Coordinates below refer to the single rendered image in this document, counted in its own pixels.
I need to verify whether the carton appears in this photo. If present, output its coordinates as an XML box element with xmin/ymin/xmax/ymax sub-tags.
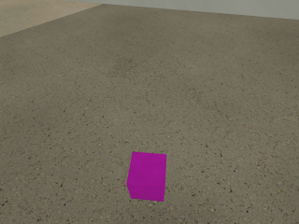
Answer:
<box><xmin>126</xmin><ymin>151</ymin><xmax>166</xmax><ymax>202</ymax></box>

